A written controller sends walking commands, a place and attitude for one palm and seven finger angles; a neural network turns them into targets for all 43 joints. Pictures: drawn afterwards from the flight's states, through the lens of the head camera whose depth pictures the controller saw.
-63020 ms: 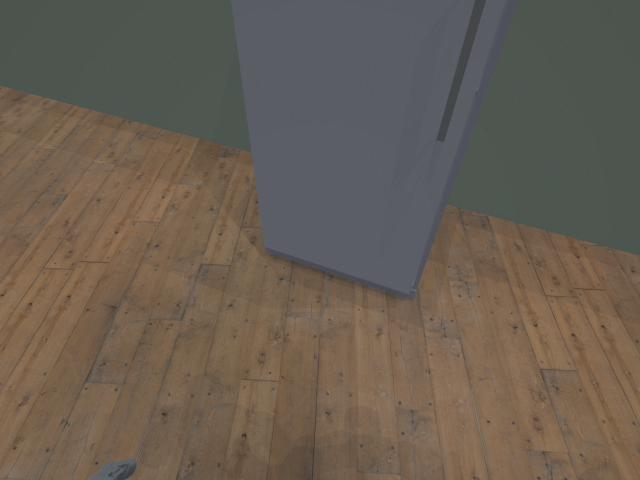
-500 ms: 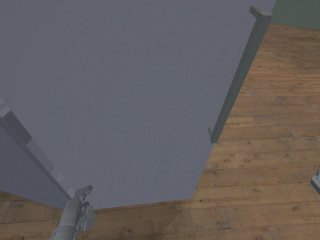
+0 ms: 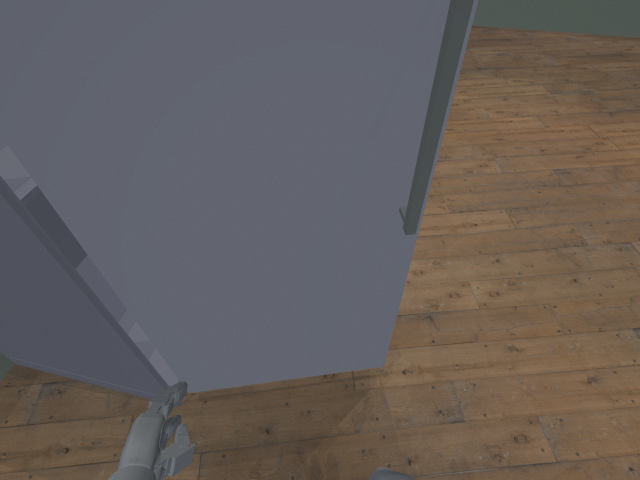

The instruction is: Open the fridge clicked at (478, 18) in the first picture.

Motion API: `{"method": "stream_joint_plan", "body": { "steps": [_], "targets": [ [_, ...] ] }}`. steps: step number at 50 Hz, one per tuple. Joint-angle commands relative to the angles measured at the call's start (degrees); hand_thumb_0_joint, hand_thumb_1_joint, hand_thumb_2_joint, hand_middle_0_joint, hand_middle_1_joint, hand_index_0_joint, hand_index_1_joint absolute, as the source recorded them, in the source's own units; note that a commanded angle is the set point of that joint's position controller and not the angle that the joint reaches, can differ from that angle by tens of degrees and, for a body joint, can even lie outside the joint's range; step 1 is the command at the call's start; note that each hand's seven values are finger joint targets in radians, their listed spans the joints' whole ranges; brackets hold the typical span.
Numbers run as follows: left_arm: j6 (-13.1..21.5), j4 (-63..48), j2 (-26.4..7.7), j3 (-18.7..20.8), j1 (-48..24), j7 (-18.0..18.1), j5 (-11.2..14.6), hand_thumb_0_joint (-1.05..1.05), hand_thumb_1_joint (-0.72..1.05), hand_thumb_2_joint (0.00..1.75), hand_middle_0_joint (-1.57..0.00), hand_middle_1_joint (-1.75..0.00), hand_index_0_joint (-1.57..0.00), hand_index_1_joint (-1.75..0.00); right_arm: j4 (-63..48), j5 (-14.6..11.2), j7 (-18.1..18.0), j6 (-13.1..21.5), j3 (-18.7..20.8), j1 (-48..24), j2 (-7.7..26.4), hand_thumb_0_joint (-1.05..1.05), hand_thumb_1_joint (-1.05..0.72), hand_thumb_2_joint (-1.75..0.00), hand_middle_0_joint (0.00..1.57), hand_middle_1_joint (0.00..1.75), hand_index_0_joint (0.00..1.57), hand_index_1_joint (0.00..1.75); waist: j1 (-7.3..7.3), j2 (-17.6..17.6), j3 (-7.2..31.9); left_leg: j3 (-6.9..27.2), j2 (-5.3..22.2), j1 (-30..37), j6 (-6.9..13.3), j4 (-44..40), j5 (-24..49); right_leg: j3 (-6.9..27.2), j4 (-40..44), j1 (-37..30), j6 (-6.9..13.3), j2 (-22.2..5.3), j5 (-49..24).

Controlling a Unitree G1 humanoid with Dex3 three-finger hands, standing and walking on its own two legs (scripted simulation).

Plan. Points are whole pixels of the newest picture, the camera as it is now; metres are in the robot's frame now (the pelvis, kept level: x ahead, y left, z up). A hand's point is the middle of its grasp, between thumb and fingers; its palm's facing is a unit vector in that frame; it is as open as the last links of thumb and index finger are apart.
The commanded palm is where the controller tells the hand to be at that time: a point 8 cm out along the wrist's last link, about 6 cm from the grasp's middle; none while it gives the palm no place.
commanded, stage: step back with the hand held close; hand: right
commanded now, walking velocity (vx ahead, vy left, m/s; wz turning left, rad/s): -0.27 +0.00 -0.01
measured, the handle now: (427, 126) +0.52 -0.13 +0.19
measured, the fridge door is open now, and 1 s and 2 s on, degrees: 69 69 69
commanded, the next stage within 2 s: stop stepping back and stand still in 0.36 s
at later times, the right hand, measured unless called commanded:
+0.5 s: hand out of the picture +0.12 -0.28 +0.17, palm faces +0.39 +0.83 -0.40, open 7.4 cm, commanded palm +0.05 -0.31 +0.20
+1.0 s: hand out of the picture -0.01 -0.32 +0.15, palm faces +0.49 +0.84 -0.25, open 7.4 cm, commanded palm -0.07 -0.35 +0.20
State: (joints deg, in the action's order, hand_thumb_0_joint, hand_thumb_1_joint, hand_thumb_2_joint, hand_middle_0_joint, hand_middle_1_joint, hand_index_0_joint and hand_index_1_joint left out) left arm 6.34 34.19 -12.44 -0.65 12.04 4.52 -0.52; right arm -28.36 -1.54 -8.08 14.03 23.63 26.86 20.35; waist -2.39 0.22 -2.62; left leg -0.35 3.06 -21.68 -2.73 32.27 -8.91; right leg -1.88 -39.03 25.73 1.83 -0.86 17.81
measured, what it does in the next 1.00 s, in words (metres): walks backwards: left foot, then right foot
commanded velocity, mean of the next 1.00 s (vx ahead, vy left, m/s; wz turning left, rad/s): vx -0.03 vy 0.03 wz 0.01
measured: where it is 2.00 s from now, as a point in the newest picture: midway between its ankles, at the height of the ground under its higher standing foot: outside the picture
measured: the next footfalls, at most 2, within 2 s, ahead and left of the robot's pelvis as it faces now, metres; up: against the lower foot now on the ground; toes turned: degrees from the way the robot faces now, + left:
left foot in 0.26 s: -0.07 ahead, +0.12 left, +0.00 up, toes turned +0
right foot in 0.48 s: -0.02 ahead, -0.10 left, +0.00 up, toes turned -1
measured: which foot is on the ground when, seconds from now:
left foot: down 0.00-0.04, up 0.06-0.24, down 0.26-0.50, up 0.52-0.76, down 0.78-1.00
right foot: down 0.00-0.26, up 0.28-0.46, down 0.48-0.78, up 0.80-1.00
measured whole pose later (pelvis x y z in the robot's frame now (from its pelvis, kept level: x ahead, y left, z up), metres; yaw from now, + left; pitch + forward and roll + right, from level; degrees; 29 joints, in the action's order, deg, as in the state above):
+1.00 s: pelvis -0.21 -0.05 +0.01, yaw +0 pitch +0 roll +1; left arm 6.2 40.1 -12.9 0.5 18.0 5.8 -0.6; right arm -20.7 -1.6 -8.8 8.4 20.1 25.4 17.8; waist -1.0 3.7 5.7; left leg -4.3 1.0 -11.0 1.6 29.7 -18.7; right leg -3.7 -40.2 18.9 2.1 -3.5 22.3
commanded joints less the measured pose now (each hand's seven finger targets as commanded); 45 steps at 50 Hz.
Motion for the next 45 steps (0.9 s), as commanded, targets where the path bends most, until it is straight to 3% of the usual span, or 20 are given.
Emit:
{"method": "stream_joint_plan", "body": {
  "steps": [1,3,4,6,10,12,13,14,15,17,20,23,25,29,33,37,39,41,42,45],
  "targets": [
    [3.7,-8.8,-7.5,2.5,-4.1,1.4,-0.3,0.0,0.9,0.9,-0.2,-0.3,-0.2,-0.3,-13.8,-0.3,-2.0,4.1,6.5,-7.6,13.0,0.0,-0.9,-0.9,0.2,0.3,0.2,0.3,2.77,-6.4,4.5,2.3,-0.1,-5.2,2.6,-5.6,-21.1,9.8,15.7,-4.3,1.5,-4.2,15.0],
    [4.6,-9.8,-8.8,3.1,-5.4,1.7,-0.3,0.0,0.9,0.9,-0.2,-0.3,-0.2,-0.3,-13.8,0.9,-2.1,4.5,9.1,-7.0,12.8,0.0,-0.9,-0.9,0.2,0.3,0.2,0.3,1.58,-21.5,6.6,-1.8,-8.4,16.1,0.5,24.1,-12.6,24.3,34.7,17.9,7.4,-16.1,34.9],
    [4.6,-9.6,-7.4,3.6,-5.2,1.5,-0.3,0.0,0.9,0.9,-0.2,-0.3,-0.2,-0.3,-14.3,0.8,-2.2,4.8,10.3,-7.9,14.9,0.0,-0.9,-0.9,0.2,0.3,0.2,0.3,1.71,-18.5,7.3,0.2,-8.1,14.3,1.0,30.5,-14.1,25.7,34.5,16.4,8.4,-17.0,28.0],
    [5.2,-8.8,-7.0,4.7,-5.2,0.3,-0.5,0.0,0.9,0.9,-0.2,-0.3,-0.2,-0.3,-14.5,-0.1,-2.0,5.6,11.4,-4.0,14.7,0.0,-0.9,-0.9,0.2,0.3,0.2,0.3,1.0,-11.4,9.8,1.0,-7.6,9.8,2.3,25.0,-18.3,19.1,27.5,6.8,7.7,-15.2,14.7],
    [5.5,-7.9,-6.1,4.1,-5.2,-1.2,0.0,0.0,0.9,0.9,-0.2,-0.3,-0.2,-0.3,-11.6,-1.9,-0.8,4.9,8.0,4.7,11.4,0.0,-0.9,-0.9,0.2,0.3,0.2,0.3,1.01,-16.4,8.2,-3.7,-7.4,11.9,4.2,1.0,-20.3,11.9,25.8,1.9,2.3,-10.6,14.1],
    [4.5,-6.3,-5.3,4.0,-4.8,-1.4,-0.3,0.0,0.9,0.9,-0.2,-0.3,-0.2,-0.3,-11.6,-2.3,-0.4,4.8,8.1,2.4,13.3,0.0,-0.9,-0.9,0.2,0.3,0.2,0.3,1.49,-4.9,7.1,7.4,1.5,5.3,7.0,-18.6,-17.6,6.9,11.2,-4.2,-1.9,-6.1,5.2],
    [3.5,-5.6,-4.3,3.8,-4.5,-1.4,-0.1,0.0,0.9,0.9,-0.2,-0.3,-0.2,-0.3,-11.2,-1.7,-0.7,4.5,8.2,0.8,15.4,0.0,-0.9,-0.9,0.2,0.3,0.2,0.3,1.22,11.4,6.4,25.3,15.0,-2.9,10.6,-25.5,-13.1,2.2,-8.0,-5.5,-4.2,-0.1,2.4],
    [3.4,-4.6,-5.0,3.6,-6.1,-1.1,-0.6,0.0,0.9,0.9,-0.2,-0.3,-0.2,-0.3,-11.2,-1.9,-1.7,4.6,7.9,-3.1,16.2,0.0,-0.9,-0.9,0.2,0.3,0.2,0.3,0.6,11.0,4.2,25.0,20.5,-2.2,12.5,-22.8,13.0,2.2,-20.1,2.1,-4.7,2.1,9.3],
    [3.9,-5.1,-4.0,2.3,-6.1,-0.5,-1.1,0.0,0.9,0.9,-0.2,-0.3,-0.2,-0.3,-8.5,-1.0,-2.4,4.7,8.8,-3.5,17.1,0.0,-0.9,-0.9,0.2,0.3,0.2,0.3,0.57,9.6,6.2,15.9,18.1,3.7,11.1,-15.8,36.9,1.9,-22.9,5.3,-4.3,1.5,10.6],
    [4.1,-5.4,-4.4,2.9,-6.5,0.1,0.2,0.0,0.9,0.9,-0.2,-0.3,-0.2,-0.3,-5.5,-0.2,-0.4,1.9,5.5,-4.7,13.8,0.0,-0.9,-0.9,0.2,0.3,0.2,0.3,1.19,17.2,8.9,9.2,11.1,10.6,7.9,-7.9,46.5,1.1,-18.5,4.1,-3.8,0.9,5.3],
    [3.3,-6.1,-4.1,1.1,-9.4,1.6,-0.4,0.0,0.9,0.9,-0.2,-0.3,-0.2,-0.3,-5.3,0.0,-0.7,1.4,6.2,-6.8,14.4,0.0,-0.9,-0.9,0.2,0.3,0.2,0.3,0.96,8.4,6.5,7.8,8.5,11.2,8.7,-4.9,46.6,-2.7,-1.1,-2.8,-2.9,2.2,1.4],
    [2.9,-6.7,-6.4,2.0,-6.8,1.6,0.3,0.0,0.9,0.9,-0.2,-0.3,-0.2,-0.3,-12.8,-0.4,-0.9,2.2,5.4,-7.1,14.5,0.0,-0.9,-0.9,0.2,0.3,0.2,0.3,2.03,-2.4,12.0,4.5,2.2,12.2,3.6,2.9,34.9,-0.5,19.6,-15.1,-1.5,-1.9,-29.0],
    [3.9,-9.1,-7.3,3.8,-3.9,-0.1,0.4,0.0,0.9,0.9,-0.2,-0.3,-0.2,-0.3,-17.5,-0.9,-0.9,2.7,6.7,-0.8,13.7,0.0,-0.9,-0.9,0.2,0.3,0.2,0.3,0.34,-13.9,20.1,3.5,-3.5,0.8,2.0,14.4,-15.0,11.3,15.1,-29.3,4.8,-15.7,-57.1],
    [5.9,-9.8,-6.5,4.4,-3.0,-1.7,-0.5,0.0,0.9,0.9,-0.2,-0.3,-0.2,-0.3,-25.8,-1.9,-0.8,2.5,13.0,5.7,17.8,0.0,-0.9,-0.9,0.2,0.3,0.2,0.3,1.36,-14.7,17.7,2.6,-4.1,2.6,2.5,18.7,-18.5,17.9,23.9,-20.7,4.2,-15.9,-21.9],
    [4.5,-9.7,-6.3,3.5,-5.3,-1.5,0.0,0.0,0.9,0.9,-0.2,-0.3,-0.2,-0.3,-17.3,-1.7,-1.6,0.4,10.8,10.5,13.2,0.0,-0.9,-0.9,0.2,0.3,0.2,0.3,2.12,-16.1,8.0,-6.2,-7.4,15.5,3.6,7.4,-18.5,10.3,36.2,-0.4,0.0,-11.1,22.0],
    [1.8,-8.4,-7.2,4.1,-5.2,0.4,-0.3,0.0,0.9,0.9,-0.2,-0.3,-0.2,-0.3,-7.3,-1.3,-0.9,-1.8,8.1,5.0,12.9,0.0,-0.9,-0.9,0.2,0.3,0.2,0.3,1.37,-5.1,5.3,-5.0,-5.9,22.2,7.6,-13.7,-21.2,1.8,20.9,3.1,-4.5,-3.2,21.0],
    [0.7,-7.2,-7.4,4.6,-4.2,0.7,0.4,0.0,0.9,0.9,-0.2,-0.3,-0.2,-0.3,-6.4,-1.7,-0.7,-2.5,6.4,-0.1,12.9,0.0,-0.9,-0.9,0.2,0.3,0.2,0.3,1.89,16.5,2.3,23.9,16.4,1.0,16.0,-27.8,-30.7,0.1,-20.0,1.7,-2.0,2.5,8.0],
    [0.8,-5.3,-7.5,3.2,-4.2,-0.3,-0.5,0.0,0.9,0.9,-0.2,-0.3,-0.2,-0.3,-9.0,-2.0,-0.3,-1.6,7.7,-8.5,16.4,0.0,-0.9,-0.9,0.2,0.3,0.2,0.3,3.62,9.3,3.5,15.4,16.7,-1.0,17.4,-21.8,-9.9,2.2,-33.8,4.0,-2.8,-0.9,1.2],
    [1.3,-5.1,-5.6,2.9,-3.7,0.1,0.3,0.0,0.9,0.9,-0.2,-0.3,-0.2,-0.3,-3.3,-1.7,-0.4,-1.6,4.1,-7.1,11.6,0.0,-0.9,-0.9,0.2,0.3,0.2,0.3,2.84,12.1,5.8,14.0,13.9,7.3,15.2,-21.5,-18.3,1.9,-28.6,8.2,-2.3,-0.6,3.1],
    [2.0,-5.0,-7.0,3.4,-6.5,1.7,0.1,0.0,0.9,0.9,-0.2,-0.3,-0.2,-0.3,-1.2,-0.2,-0.4,-2.3,0.2,-11.1,9.5,0.0,-0.9,-0.9,0.2,0.3,0.2,0.3,3.37,6.2,-1.7,10.3,10.7,-5.2,12.0,-22.8,-32.6,-0.6,-13.0,-2.1,-1.0,-2.9,2.9]
  ]
}}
